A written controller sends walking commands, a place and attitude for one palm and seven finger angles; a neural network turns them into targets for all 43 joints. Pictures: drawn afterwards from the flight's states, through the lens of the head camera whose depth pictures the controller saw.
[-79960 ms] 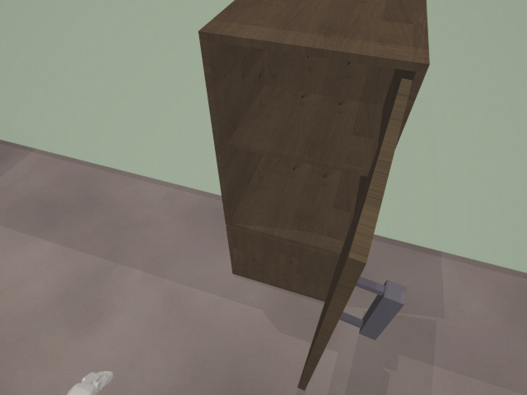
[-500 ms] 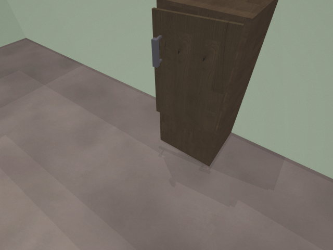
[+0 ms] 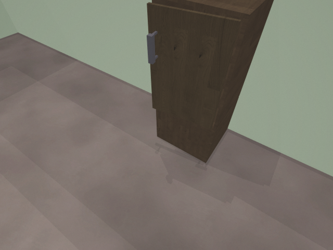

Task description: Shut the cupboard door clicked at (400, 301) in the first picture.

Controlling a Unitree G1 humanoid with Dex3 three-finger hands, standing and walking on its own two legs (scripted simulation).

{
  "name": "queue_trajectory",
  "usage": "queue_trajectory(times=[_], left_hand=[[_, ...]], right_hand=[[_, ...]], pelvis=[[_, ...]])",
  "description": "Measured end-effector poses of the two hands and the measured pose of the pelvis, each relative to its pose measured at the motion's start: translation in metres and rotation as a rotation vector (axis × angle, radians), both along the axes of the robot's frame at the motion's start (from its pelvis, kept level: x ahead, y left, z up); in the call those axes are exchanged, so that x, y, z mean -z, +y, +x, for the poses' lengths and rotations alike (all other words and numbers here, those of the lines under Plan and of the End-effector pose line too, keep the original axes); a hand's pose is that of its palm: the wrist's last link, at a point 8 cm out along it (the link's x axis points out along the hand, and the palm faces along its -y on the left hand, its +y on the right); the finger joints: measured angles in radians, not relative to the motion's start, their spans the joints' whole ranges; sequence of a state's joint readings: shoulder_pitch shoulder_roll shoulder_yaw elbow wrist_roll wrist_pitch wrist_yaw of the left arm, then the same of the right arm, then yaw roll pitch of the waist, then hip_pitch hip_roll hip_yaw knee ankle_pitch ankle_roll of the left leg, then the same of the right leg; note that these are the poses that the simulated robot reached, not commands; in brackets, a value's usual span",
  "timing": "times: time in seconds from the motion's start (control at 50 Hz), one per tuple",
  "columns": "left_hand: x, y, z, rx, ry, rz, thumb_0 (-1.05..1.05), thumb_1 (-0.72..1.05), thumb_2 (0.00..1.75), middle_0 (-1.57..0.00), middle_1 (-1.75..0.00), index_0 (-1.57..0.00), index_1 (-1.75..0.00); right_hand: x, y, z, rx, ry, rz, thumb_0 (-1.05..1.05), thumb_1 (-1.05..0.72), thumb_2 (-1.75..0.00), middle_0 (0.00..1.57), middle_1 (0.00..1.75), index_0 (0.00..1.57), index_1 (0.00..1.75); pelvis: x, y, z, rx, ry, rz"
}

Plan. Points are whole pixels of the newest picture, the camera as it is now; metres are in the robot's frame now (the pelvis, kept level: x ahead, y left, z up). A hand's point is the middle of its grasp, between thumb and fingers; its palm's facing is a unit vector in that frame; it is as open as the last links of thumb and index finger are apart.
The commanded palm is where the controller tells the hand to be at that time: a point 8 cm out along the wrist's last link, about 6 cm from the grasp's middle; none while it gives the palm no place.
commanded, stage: look to check the result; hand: left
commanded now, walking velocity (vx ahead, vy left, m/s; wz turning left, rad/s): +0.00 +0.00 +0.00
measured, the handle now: (153, 47) +0.94 +0.10 +0.03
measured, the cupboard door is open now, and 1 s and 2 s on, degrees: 7 7 7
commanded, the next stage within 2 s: walk to a spot facing it in 0.46 s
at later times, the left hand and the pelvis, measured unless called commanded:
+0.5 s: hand out of the picture +0.05 +0.19 -0.17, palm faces -0.01 -0.97 -0.25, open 7.4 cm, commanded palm none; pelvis +0.03 -0.01 +0.00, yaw +0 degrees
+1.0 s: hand out of the picture +0.03 +0.20 -0.21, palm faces +0.21 -0.95 -0.21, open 7.4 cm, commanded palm none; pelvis +0.04 +0.01 -0.03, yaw +12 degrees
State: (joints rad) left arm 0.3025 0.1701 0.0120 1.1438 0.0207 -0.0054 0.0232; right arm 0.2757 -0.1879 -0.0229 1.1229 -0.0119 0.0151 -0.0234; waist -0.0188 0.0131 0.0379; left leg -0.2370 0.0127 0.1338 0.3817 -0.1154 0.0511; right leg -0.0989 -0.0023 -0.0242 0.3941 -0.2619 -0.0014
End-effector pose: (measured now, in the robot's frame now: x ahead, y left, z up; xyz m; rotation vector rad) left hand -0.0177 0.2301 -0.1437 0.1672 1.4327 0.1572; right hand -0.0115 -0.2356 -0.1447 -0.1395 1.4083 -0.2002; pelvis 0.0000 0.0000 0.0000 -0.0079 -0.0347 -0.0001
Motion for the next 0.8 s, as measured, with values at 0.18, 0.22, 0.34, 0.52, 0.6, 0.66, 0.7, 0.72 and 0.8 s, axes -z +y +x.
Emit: queue_trajectory(times=[0.18,0.22,0.34,0.52,0.6,0.66,0.7,0.72,0.8], left_hand=[[-0.003,0.009,0.013,0.01,-0.003,0.027,0.0,0.91,0.9,-0.2,-0.3,-0.19,-0.3],[-0.004,0.01,0.018,0.014,-0.006,0.029,0.0,0.91,0.9,-0.2,-0.3,-0.19,-0.3],[-0.005,0.011,0.036,0.025,-0.027,0.033,0.0,0.91,0.9,-0.2,-0.3,-0.2,-0.3],[-0.007,0.011,0.068,0.035,-0.076,0.042,0.0,0.91,0.9,-0.2,-0.3,-0.2,-0.3],[-0.008,0.011,0.078,0.037,-0.093,0.047,0.0,0.91,0.9,-0.2,-0.3,-0.2,-0.3],[-0.009,0.01,0.084,0.03,-0.102,0.053,0.0,0.91,0.9,-0.2,-0.3,-0.2,-0.3],[-0.007,0.009,0.085,0.016,-0.108,0.057,0.0,0.91,0.9,-0.2,-0.3,-0.2,-0.3],[-0.006,0.008,0.085,0.006,-0.11,0.057,0.0,0.91,0.9,-0.2,-0.3,-0.2,-0.3],[0.0,0.003,0.078,-0.045,-0.118,0.05,0.0,0.91,0.9,-0.2,-0.3,-0.2,-0.3]], right_hand=[[-0.002,-0.012,0.021,-0.017,-0.019,-0.018,0.0,-0.9,-0.89,0.2,0.3,0.2,0.3],[-0.003,-0.015,0.027,-0.021,-0.026,-0.023,0.0,-0.9,-0.89,0.2,0.3,0.2,0.3],[-0.006,-0.022,0.047,-0.037,-0.05,-0.036,0.0,-0.9,-0.89,0.2,0.3,0.2,0.3],[-0.009,-0.03,0.077,-0.06,-0.088,-0.049,0.0,-0.9,-0.89,0.2,0.3,0.2,0.3],[-0.01,-0.033,0.087,-0.068,-0.098,-0.05,0.0,-0.9,-0.89,0.2,0.3,0.2,0.3],[-0.009,-0.033,0.092,-0.075,-0.1,-0.048,0.0,-0.9,-0.89,0.2,0.3,0.2,0.3],[-0.006,-0.031,0.094,-0.082,-0.094,-0.042,0.0,-0.9,-0.89,0.2,0.3,0.2,0.3],[-0.005,-0.03,0.094,-0.086,-0.089,-0.037,0.0,-0.9,-0.89,0.2,0.3,0.2,0.3],[0.003,-0.022,0.095,-0.112,-0.059,-0.014,0.0,-0.9,-0.89,0.2,0.3,0.2,0.3]], pelvis=[[-0.001,-0.003,0.007,0.0,0.002,0.002],[-0.001,-0.003,0.009,0.001,0.003,0.002],[-0.002,-0.005,0.016,0.001,0.008,0.005],[-0.002,-0.009,0.028,-0.003,0.011,0.008],[-0.003,-0.011,0.033,-0.006,0.012,0.01],[-0.002,-0.012,0.036,-0.016,0.015,0.012],[0.0,-0.013,0.037,-0.029,0.017,0.013],[0.001,-0.014,0.037,-0.036,0.017,0.013],[0.006,-0.014,0.037,-0.075,0.014,0.007]])
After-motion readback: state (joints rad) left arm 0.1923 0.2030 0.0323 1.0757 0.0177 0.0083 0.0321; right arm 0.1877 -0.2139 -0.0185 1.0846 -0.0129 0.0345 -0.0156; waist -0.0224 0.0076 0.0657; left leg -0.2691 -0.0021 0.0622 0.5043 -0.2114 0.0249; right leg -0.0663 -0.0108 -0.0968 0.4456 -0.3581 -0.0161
